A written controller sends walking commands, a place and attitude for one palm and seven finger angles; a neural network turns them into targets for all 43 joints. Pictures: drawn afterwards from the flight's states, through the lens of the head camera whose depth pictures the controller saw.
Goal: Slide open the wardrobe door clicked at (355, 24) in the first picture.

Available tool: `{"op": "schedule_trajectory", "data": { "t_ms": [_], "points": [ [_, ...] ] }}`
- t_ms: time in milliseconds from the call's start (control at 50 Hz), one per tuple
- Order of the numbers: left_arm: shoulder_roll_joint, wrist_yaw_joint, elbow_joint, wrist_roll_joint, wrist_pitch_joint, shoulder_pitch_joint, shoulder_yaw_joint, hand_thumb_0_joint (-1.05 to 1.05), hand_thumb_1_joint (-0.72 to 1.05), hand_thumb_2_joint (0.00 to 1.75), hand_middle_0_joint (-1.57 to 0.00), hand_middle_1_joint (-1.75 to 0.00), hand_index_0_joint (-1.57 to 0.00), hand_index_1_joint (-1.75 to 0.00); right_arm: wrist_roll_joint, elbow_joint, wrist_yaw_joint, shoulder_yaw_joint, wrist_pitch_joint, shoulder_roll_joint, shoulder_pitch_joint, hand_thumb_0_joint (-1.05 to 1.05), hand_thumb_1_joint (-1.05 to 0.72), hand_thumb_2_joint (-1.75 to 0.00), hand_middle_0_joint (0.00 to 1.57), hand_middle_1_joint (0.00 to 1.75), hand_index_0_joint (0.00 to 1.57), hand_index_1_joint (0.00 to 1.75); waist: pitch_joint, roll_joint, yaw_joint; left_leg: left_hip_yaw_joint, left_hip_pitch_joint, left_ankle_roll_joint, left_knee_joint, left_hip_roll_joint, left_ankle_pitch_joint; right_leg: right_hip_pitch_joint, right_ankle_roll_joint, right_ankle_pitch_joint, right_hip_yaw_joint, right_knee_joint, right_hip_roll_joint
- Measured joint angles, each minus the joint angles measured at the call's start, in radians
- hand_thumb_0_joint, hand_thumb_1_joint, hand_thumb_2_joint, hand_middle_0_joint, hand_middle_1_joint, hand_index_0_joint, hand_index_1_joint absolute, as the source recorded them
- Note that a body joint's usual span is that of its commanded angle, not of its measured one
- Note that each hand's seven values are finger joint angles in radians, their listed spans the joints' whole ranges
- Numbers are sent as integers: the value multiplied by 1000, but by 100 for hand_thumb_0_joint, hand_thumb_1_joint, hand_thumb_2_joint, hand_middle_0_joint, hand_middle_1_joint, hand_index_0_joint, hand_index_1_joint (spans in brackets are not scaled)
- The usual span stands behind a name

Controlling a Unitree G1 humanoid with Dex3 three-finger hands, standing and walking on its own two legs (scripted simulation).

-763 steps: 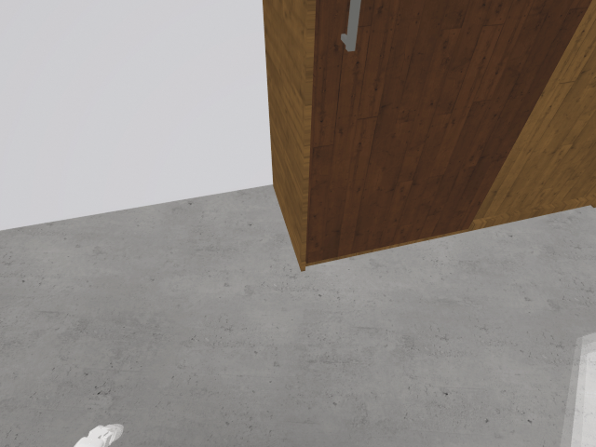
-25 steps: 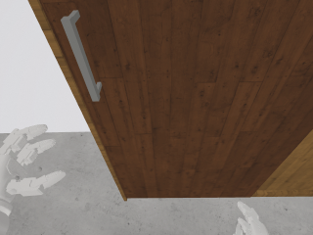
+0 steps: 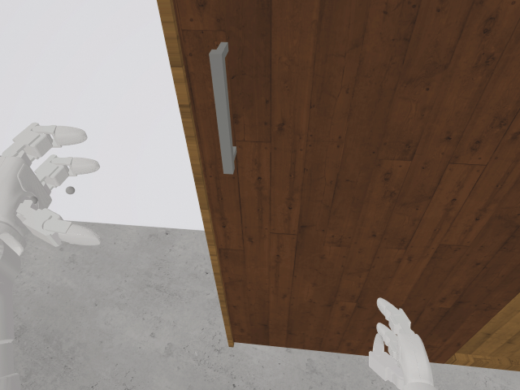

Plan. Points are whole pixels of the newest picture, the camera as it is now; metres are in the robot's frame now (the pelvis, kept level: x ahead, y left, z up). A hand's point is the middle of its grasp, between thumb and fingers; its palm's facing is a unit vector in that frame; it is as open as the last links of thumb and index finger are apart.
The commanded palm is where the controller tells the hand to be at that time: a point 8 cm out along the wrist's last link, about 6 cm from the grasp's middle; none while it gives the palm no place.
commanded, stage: raise the hand with hooked fingers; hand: left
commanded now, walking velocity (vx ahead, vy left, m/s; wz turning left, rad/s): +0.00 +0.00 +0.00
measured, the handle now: (226, 113) +0.44 +0.12 +0.24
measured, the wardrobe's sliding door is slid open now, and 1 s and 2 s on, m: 0.00 0.00 0.00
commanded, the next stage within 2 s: move the hooked fingers beside the handle in 0.70 s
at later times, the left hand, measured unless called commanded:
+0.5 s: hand (97, 182) +0.28 +0.25 +0.23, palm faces +0.03 -0.99 -0.15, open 14.0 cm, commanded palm +0.24 +0.31 +0.27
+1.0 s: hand (86, 145) +0.28 +0.24 +0.28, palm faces +0.16 -0.98 -0.10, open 14.0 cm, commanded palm +0.25 +0.28 +0.27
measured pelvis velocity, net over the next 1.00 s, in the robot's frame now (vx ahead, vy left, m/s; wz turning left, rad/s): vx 0.01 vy -0.04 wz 0.00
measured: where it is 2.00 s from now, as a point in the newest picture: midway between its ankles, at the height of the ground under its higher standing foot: outside the picture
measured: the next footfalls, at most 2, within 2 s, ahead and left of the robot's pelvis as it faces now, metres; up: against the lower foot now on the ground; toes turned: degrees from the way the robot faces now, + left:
none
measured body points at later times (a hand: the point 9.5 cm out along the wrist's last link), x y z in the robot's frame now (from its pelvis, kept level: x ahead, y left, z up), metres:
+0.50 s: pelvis +0.00 -0.01 +0.00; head -0.02 -0.03 +0.45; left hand +0.27 +0.30 +0.24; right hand +0.20 -0.24 -0.06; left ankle +0.01 +0.09 -0.74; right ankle -0.01 -0.13 -0.74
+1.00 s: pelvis +0.01 -0.04 +0.00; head -0.04 -0.07 +0.45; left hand +0.27 +0.30 +0.29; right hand +0.22 -0.26 -0.06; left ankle +0.01 +0.09 -0.74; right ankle -0.01 -0.13 -0.74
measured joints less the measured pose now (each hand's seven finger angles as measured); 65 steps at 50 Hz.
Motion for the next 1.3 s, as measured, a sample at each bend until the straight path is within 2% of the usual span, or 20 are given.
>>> {"op": "schedule_trajectory", "data": {
  "t_ms": [80,220,280,340,420,460,500,580,660,720,780,820,860,920,960,1040,1120,1160,1240,1300],
  "points": [
    [15,-25,13,27,103,-47,-27,-1,-49,30,-30,-119,-30,-119,2,-3,-1,16,30,-4,-7,1,-90,-89,21,30,20,30,23,4,3,-1,3,6,-19,-10,20,1,4,13,-1,-10,-10],
    [75,-55,-28,1,89,-133,33,-2,-50,30,-30,-120,-30,-120,-3,19,-1,26,42,-7,11,1,-90,-89,21,30,20,30,10,-8,-3,1,36,5,-49,-7,30,33,1,26,1,-42,-6],
    [121,-60,86,7,115,-227,57,-2,-50,30,-30,-120,-30,-120,8,32,5,21,50,-20,13,1,-90,-89,21,30,20,30,-5,-6,-8,-3,31,2,-52,-8,33,27,0,25,-3,-40,-7],
    [151,-66,183,31,166,-255,40,-1,-50,30,-30,-120,-30,-120,22,21,13,8,66,-42,14,1,-90,-89,21,30,20,30,-11,3,-16,-5,8,1,-49,-9,38,1,0,25,-4,-28,-9],
    [113,-94,159,39,221,-178,-8,-1,-50,30,-29,-120,-29,-120,29,2,19,-12,83,-71,12,1,-90,-90,20,30,20,30,9,15,-26,-3,-9,-1,-45,-7,42,-20,-3,25,-2,-17,-7],
    [71,-95,64,28,205,-108,-11,-1,-50,30,-29,-120,-29,-120,21,-4,16,-16,82,-74,12,1,-90,-90,20,30,20,30,21,11,-32,1,-1,-4,-47,-3,40,-16,-7,24,2,-18,-3],
    [39,-85,-43,3,154,-42,2,-2,-50,30,-29,-120,-29,-120,9,-5,11,-16,74,-65,15,1,-90,-90,20,30,20,30,20,2,-35,6,13,-8,-52,5,36,-5,-11,23,7,-23,5],
    [39,-50,-110,-38,68,-38,58,-2,-50,30,-30,-120,-30,-120,3,8,8,-16,50,-38,30,1,-90,-90,20,30,20,30,-7,-12,-31,1,37,-21,-50,21,20,24,-23,14,3,-33,22],
    [90,-15,59,-7,110,-168,87,-2,-50,30,-31,-121,-31,-120,17,26,9,-15,47,-44,20,1,-90,-90,20,30,20,30,-20,8,-22,-18,30,-31,-36,26,14,27,-31,5,-16,-27,27],
    [116,-18,161,33,166,-204,47,-1,-50,30,-30,-120,-30,-120,28,18,11,-20,57,-61,10,1,-90,-90,20,30,20,30,-16,33,-18,-27,6,-33,-32,24,20,5,-33,5,-26,-18,25],
    [101,-59,147,37,198,-162,0,-1,-50,30,-29,-120,-30,-120,31,9,12,-24,70,-74,-2,1,-90,-90,20,30,20,30,-3,47,-19,-28,-9,-35,-33,23,26,-15,-35,4,-26,-8,24],
    [70,-92,84,17,189,-112,-8,-1,-50,30,-29,-120,-29,-120,28,8,9,-23,75,-74,-8,1,-90,-90,20,30,20,30,3,45,-22,-24,-5,-36,-35,25,25,-16,-37,1,-22,-4,26],
    [40,-105,15,-10,148,-73,-5,-2,-50,30,-30,-120,-29,-120,22,11,5,-23,72,-66,-6,1,-90,-90,20,30,20,30,0,37,-24,-21,7,-39,-35,29,19,-7,-40,-4,-19,-2,29],
    [29,-91,-35,-44,79,-59,26,-2,-50,30,-30,-120,-30,-120,14,18,5,-21,59,-47,2,1,-90,-90,20,30,20,30,-21,21,-26,-19,26,-46,-33,36,6,11,-46,-15,-16,-1,37],
    [44,-71,1,-47,70,-91,56,-2,-50,30,-31,-120,-31,-120,15,22,8,-21,53,-40,5,1,-90,-90,20,30,20,30,-35,16,-27,-21,31,-50,-28,41,-2,18,-50,-22,-17,2,42],
    [106,-40,158,2,145,-172,77,-1,-50,30,-31,-121,-31,-120,27,15,13,-21,65,-55,0,1,-90,-90,20,30,20,30,-39,26,-27,-28,18,-54,-17,42,-4,8,-52,-24,-24,8,43],
    [113,-65,219,43,198,-185,15,-1,-50,30,-30,-120,-30,-120,37,1,9,-33,78,-84,-1,1,-90,-90,20,30,20,30,-17,40,-22,-32,-10,-49,-9,36,3,-17,-47,-20,-29,18,37],
    [81,-82,178,39,179,-170,-13,-1,-50,30,-29,-120,-29,-120,34,5,2,-38,79,-90,-3,1,-90,-90,20,30,20,30,-1,38,-20,-32,-12,-46,-8,33,6,-20,-46,-19,-29,21,34],
    [11,-85,81,-3,75,-154,-35,-2,-50,30,-30,-120,-30,-120,22,23,-10,-35,68,-71,-2,1,-90,-90,20,30,20,30,4,19,-25,-25,5,-43,-15,31,5,-7,-45,-18,-22,17,32],
    [14,-58,111,-13,48,-190,-15,-2,-50,30,-30,-120,-30,-120,16,31,-7,-26,63,-47,1,1,-90,-90,20,30,20,30,-14,7,-38,-17,17,-43,-20,35,0,2,-44,-19,-14,9,35]
  ]
}}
